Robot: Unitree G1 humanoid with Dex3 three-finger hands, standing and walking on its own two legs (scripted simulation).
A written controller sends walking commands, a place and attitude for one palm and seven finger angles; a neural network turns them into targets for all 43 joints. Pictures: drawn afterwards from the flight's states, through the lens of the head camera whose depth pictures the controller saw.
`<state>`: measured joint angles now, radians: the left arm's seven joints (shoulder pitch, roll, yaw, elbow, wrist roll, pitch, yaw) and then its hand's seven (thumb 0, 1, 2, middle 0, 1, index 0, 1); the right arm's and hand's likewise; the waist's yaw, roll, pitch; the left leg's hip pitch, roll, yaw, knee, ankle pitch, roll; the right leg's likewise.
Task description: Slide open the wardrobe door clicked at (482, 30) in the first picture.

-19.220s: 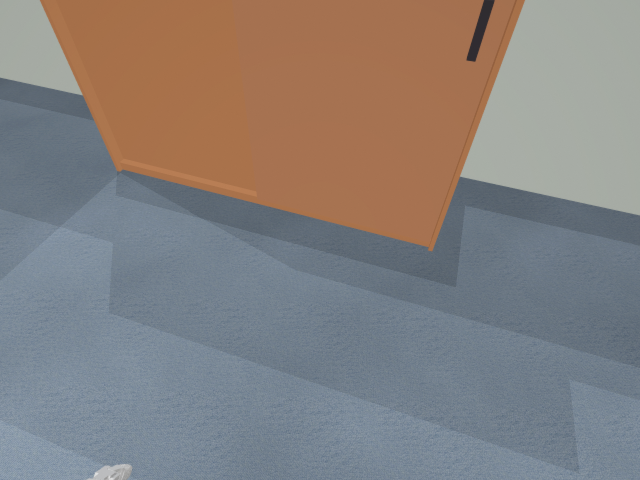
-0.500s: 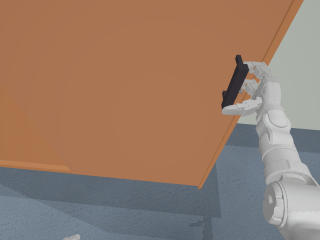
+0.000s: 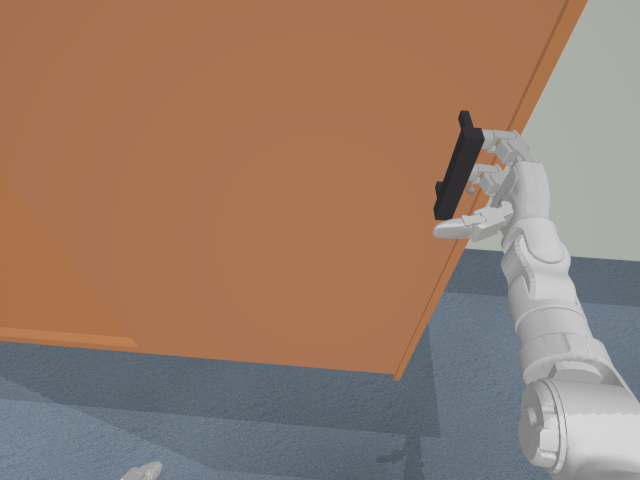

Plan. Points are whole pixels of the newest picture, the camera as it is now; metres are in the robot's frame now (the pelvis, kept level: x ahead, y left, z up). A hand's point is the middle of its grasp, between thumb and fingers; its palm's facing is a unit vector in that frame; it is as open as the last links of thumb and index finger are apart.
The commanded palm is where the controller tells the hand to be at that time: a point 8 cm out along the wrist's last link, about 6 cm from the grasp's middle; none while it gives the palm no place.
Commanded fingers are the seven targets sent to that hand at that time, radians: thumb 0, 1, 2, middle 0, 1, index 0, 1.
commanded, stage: slide the fingers in behind the handle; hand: right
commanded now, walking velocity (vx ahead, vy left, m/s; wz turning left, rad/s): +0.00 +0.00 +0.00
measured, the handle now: (453, 167) +0.51 -0.11 +0.13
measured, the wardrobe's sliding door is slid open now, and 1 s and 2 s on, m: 0.00 0.00 0.00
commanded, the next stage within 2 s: grip the handle and tug to test in 1.20 s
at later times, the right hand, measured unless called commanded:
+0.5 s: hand (443, 185) +0.46 -0.09 +0.14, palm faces -0.04 +1.00 +0.00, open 14.0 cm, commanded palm +0.44 -0.15 +0.14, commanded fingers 0.00 0.50 -0.30 0.30 1.20 0.30 1.20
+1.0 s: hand (439, 184) +0.46 -0.09 +0.14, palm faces -0.03 +1.00 +0.00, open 14.0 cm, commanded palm +0.43 -0.14 +0.14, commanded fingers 0.00 0.50 -0.30 0.30 1.20 0.30 1.20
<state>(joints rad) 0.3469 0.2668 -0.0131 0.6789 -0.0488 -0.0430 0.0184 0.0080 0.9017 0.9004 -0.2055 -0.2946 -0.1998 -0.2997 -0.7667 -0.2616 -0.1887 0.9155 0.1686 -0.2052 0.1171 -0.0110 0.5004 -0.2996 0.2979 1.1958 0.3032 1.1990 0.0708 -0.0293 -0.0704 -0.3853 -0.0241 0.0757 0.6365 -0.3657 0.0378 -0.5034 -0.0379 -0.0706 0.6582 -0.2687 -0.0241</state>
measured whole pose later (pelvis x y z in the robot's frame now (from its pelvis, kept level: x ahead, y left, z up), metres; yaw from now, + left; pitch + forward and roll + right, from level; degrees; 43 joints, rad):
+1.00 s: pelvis +0.01 +0.01 +0.00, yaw -1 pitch +7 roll +0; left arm 0.34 0.26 -0.01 0.70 -0.04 -0.05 0.00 0.01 0.90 0.90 -0.21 -0.29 -0.20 -0.30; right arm -0.79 -0.20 -0.14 0.93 0.15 -0.22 0.03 -0.01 0.50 -0.30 0.30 1.20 0.30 1.20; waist 0.07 -0.04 -0.08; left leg -0.39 -0.03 0.08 0.64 -0.38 0.05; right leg -0.50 -0.04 -0.06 0.65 -0.27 -0.01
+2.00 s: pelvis +0.01 +0.01 +0.00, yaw +0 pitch +7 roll +0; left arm 0.35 0.26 0.00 0.70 -0.04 -0.04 0.00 0.01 0.90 0.90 -0.21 -0.29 -0.20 -0.30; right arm -0.77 -0.19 -0.14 0.91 0.16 -0.20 0.03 0.01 -0.71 -0.82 0.42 1.37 0.41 1.37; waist 0.07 -0.03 -0.07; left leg -0.37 -0.02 0.08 0.63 -0.37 0.05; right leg -0.49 -0.03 -0.06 0.64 -0.27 -0.01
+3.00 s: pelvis +0.04 +0.01 +0.01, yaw -1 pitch +7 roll +0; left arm 0.29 0.26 0.01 0.63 -0.04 0.02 0.01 0.01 0.90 0.90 -0.20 -0.29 -0.20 -0.30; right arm -0.58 -0.14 -0.09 0.54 0.15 -0.02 0.00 0.02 -0.73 -0.82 0.36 1.40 0.39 1.40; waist 0.03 -0.03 -0.08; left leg -0.28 -0.02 0.08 0.56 -0.39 0.04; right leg -0.41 -0.02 -0.06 0.60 -0.30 -0.01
